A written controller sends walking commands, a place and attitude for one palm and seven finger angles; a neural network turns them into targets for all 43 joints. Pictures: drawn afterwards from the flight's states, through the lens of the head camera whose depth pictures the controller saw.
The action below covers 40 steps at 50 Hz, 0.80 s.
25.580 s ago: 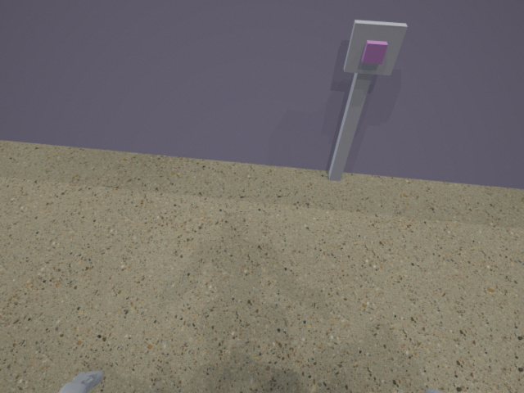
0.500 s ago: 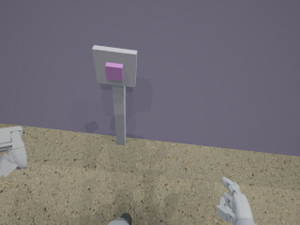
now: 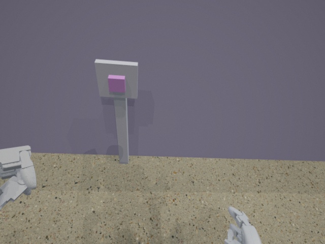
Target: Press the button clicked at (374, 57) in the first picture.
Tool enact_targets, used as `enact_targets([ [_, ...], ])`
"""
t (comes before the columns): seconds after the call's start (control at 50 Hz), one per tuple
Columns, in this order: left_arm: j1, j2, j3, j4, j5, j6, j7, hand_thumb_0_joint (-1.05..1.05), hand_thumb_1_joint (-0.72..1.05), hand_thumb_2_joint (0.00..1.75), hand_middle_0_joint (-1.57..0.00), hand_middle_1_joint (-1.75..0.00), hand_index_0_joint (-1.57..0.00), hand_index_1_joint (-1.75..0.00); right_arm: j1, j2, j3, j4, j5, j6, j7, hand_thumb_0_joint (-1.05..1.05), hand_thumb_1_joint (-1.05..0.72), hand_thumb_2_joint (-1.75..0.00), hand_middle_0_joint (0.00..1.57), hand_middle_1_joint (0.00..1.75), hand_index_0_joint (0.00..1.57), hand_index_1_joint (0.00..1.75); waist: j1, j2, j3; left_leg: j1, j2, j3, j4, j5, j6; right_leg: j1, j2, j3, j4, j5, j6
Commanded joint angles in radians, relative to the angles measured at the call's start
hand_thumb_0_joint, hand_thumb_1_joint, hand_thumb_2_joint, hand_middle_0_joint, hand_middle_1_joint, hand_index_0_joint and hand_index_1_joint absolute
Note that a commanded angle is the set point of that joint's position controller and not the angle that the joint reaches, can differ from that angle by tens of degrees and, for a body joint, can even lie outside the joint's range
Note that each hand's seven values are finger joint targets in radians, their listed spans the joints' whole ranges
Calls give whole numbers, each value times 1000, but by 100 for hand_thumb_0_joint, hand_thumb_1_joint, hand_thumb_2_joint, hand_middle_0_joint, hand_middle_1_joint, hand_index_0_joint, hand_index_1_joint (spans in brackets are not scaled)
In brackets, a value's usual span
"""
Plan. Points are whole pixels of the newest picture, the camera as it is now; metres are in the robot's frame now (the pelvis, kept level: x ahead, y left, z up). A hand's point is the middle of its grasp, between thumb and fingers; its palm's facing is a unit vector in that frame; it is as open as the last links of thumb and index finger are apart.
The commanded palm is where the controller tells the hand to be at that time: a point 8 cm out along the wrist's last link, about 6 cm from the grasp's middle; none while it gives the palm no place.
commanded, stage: stop stepping back and stand still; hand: left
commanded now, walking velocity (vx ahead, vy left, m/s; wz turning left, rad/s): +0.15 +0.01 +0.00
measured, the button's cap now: (117, 83) +0.78 +0.22 -0.05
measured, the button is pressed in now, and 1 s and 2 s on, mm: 0 0 0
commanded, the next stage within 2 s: let the arm hang, fingers relaxed in 0.34 s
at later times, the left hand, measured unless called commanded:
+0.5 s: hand (26, 210) +0.16 +0.25 +0.10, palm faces +0.25 -0.82 -0.51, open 3.0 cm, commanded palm none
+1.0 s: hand out of the picture -0.15 +0.19 -0.17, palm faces +0.05 -0.97 -0.26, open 5.3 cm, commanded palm none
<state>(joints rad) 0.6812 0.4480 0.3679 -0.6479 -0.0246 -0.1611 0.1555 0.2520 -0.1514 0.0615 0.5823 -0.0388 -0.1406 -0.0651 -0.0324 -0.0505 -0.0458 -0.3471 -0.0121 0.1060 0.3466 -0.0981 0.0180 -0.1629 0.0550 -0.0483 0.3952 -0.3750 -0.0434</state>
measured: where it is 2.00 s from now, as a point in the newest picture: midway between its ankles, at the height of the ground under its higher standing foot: outside the picture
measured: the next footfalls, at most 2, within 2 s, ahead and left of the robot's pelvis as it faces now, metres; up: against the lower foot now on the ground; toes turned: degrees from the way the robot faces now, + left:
right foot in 0.44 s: -0.01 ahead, -0.08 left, +0.00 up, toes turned -5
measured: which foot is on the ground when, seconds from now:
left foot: down 0.00-1.00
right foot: down 0.00-0.18, up 0.20-0.42, down 0.44-1.00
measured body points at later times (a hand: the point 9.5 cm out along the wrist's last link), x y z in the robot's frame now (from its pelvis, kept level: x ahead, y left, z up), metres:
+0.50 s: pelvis -0.05 +0.01 -0.02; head -0.06 +0.01 +0.43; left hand +0.14 +0.30 +0.13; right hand +0.09 -0.21 -0.11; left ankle +0.04 +0.10 -0.73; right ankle -0.05 -0.08 -0.74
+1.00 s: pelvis -0.04 +0.00 -0.01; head -0.02 -0.01 +0.44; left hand -0.15 +0.24 -0.15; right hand -0.07 -0.23 -0.17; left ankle +0.04 +0.11 -0.74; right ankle -0.05 -0.08 -0.74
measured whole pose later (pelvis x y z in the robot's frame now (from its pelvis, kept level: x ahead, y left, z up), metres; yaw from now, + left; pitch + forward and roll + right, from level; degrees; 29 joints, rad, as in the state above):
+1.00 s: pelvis -0.04 +0.00 -0.01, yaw +2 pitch -2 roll -1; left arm 0.46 0.20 0.02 1.17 0.02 0.02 0.02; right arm 0.35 -0.17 -0.02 1.11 -0.02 0.03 -0.02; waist 0.00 0.03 0.06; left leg -0.31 0.02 0.02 0.47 -0.13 0.01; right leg -0.14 0.04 -0.13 0.45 -0.29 -0.07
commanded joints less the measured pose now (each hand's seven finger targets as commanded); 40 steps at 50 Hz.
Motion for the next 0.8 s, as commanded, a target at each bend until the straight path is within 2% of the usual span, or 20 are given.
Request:
enact_targets([
  [0.0, -110, 148, 139, -171, -28, -43, 12, 0, 90, 90, -130, -150, -130, -150, -123, -170, -95, -104, 1, -4, -23, 0, -90, -90, 20, 30, 20, 30, 17, -44, -79, 249, 41, -90, 281, -240, -56, -318, -224, 203, -193, -283, -114],
  [0.06, -148, 98, 98, -117, -19, -29, 18, 0, 90, 90, -130, -150, -130, -150, -105, -172, -93, -89, 19, 13, -23, 0, -90, -90, 20, 30, 20, 30, -1, -93, 33, 127, 46, -102, 473, -252, -25, -415, -304, 276, -179, -397, -157],
  [0.12, -287, 81, 54, -85, 6, -40, 23, 0, 90, 90, -130, -150, -130, -150, -125, -187, -77, -77, 23, 2, -39, 0, -90, -90, 20, 30, 20, 30, -18, 60, 160, 90, 85, -146, 220, -385, 13, -452, -204, 139, 17, -378, -81],
  [0.16, -302, 80, 64, -142, 11, -63, 22, 0, 90, 90, -130, -150, -130, -150, -115, -195, -69, -89, 20, -24, -37, 0, -90, -90, 20, 30, 20, 30, -4, 476, 137, 4, 292, -581, -267, -848, 44, -397, 8, -29, 485, -249, 16],
  [0.18, -290, 114, 88, -176, 20, -71, 24, 0, 90, 90, -130, -150, -130, -150, -127, -172, -64, -107, 17, -38, -32, 0, -90, -90, 20, 30, 20, 30, 11, 431, 123, -82, 335, -665, -360, -903, 10, -318, 13, 24, 657, -174, 10],
  [0.22, -211, 135, 108, -186, 18, -77, 17, 0, 90, 90, -130, -150, -130, -150, -137, -161, -74, -105, 11, -53, -18, 0, -90, -90, 20, 30, 20, 30, 40, 190, 72, -94, 311, -544, -304, -707, 19, -232, -21, 41, 638, -90, 13],
  [0.28, -61, 84, 84, -168, 11, -66, 15, 0, 90, 90, -130, -150, -130, -150, -130, -161, -74, -112, 15, -56, -2, 0, -90, -90, 20, 30, 20, 30, 49, 265, 11, -118, 225, -289, -288, -572, -2, -27, 3, -65, 397, -100, 16],
  [0.32, -46, 73, 68, -148, 5, -52, 15, 0, 90, 90, -130, -150, -130, -150, -117, -167, -77, -125, 11, -45, -6, 0, -90, -90, 20, 30, 20, 30, 37, 311, 15, -149, 192, -235, -282, -573, -41, 74, 30, -110, 248, -156, 8],
  [0.36, -55, 88, 79, -116, 5, -36, 17, 0, 90, 90, -130, -150, -130, -150, -108, -171, -85, -119, 6, -20, -14, 0, -90, -90, 20, 30, 20, 30, 30, 191, 21, -141, 140, -179, -141, -497, -49, 134, 1, -59, 9, -123, -11],
  [0.4, -66, 121, 119, -106, -7, -34, 13, 0, 90, 90, -130, -150, -130, -150, -86, -154, -92, -112, 7, 6, -14, 0, -90, -90, 20, 30, 20, 30, 12, -54, -13, -17, 47, -97, 296, -253, -37, -77, -259, 268, -190, -146, -113],
  [0.42, -196, -63, -218, 698, 88, 100, -120, 0, 90, 90, -130, -150, -130, -150, -43, -265, -127, 80, 29, -5, 68, 0, -90, -90, 20, 30, 20, 30, -35, -41, 2, -82, 97, -103, 481, -127, -26, -104, -427, 157, 40, 509, -126],
  [0.44, -262, -86, -235, 727, 72, 164, -132, 0, 90, 90, -126, -146, -126, -146, 20, -189, -140, 102, 39, 46, 77, 0, -90, -90, 20, 30, 20, 30, -53, -49, -95, 48, 101, -143, 465, -243, -45, -194, -361, 170, 94, 354, -143],
  [0.46, -363, -78, -263, 718, 55, 185, -143, 0, 90, 90, -123, -142, -123, -142, 62, -161, -119, 81, 59, 94, 82, 0, -90, -90, 20, 30, 20, 30, -76, -92, -52, 122, 68, -133, 420, -284, -34, -378, -320, 83, 81, -63, -98],
  [0.48, -351, -116, -272, 778, 59, 191, -140, 0, 90, 90, -119, -138, -119, -138, 53, -176, -117, 79, 31, 124, 77, 0, -90, -90, 20, 30, 20, 30, -41, -135, 20, 60, 84, -167, 395, -241, -2, -409, -237, 50, 75, -234, -45],
  [0.52, -321, -123, -284, 913, 65, 186, -142, 0, 90, 90, -112, -130, -112, -130, -2, -196, -106, 59, 4, 138, 70, 0, -90, -90, 20, 30, 20, 30, 14, -189, 74, -68, 75, -166, 376, -102, 25, -253, -224, 59, 63, -29, -28],
  [0.56, -400, -102, -288, 1047, 62, 189, -144, 0, 90, 90, -104, -122, -104, -122, -16, -188, -109, 113, 0, 150, 66, 0, -90, -90, 20, 30, 20, 30, -3, -176, 87, 17, 76, -134, 359, -115, 10, -280, -280, 60, 29, -33, -75],
  [0.62, -428, -116, -303, 1245, 48, 206, -146, 0, 90, 90, -93, -110, -93, -110, 18, -184, -92, 197, -8, 154, 61, 0, -90, -90, 20, 30, 20, 30, -3, 228, 213, -97, 164, -372, 13, -303, 56, -257, -132, 2, 151, -165, 7],
  [0.66, -360, -119, -299, 1378, 44, 203, -150, 0, 90, 90, -86, -102, -86, -102, 11, -223, -101, 236, -8, 147, 48, 0, -90, -90, 20, 30, 20, 30, 42, 286, 187, -215, 203, -478, -179, -566, 82, -89, -84, 8, 236, -87, 7],
  [0.72, -244, -149, -296, 1524, 46, 192, -152, 0, 90, 90, -75, -90, -75, -90, 9, -193, -109, 283, -3, 147, 38, 0, -90, -90, 20, 30, 20, 30, 75, 308, 43, -126, 167, -367, -202, -540, 63, 26, -71, 9, 168, -45, -11],
  [0.78, -221, -145, -310, 1614, 43, 166, -149, 0, 90, 90, -64, -78, -64, -78, 42, -156, -110, 346, 11, 147, 37, 0, -90, -90, 20, 30, 20, 30, 58, 141, 4, -12, 98, -231, -88, -346, 22, 39, -124, 69, -22, -18, -38],
])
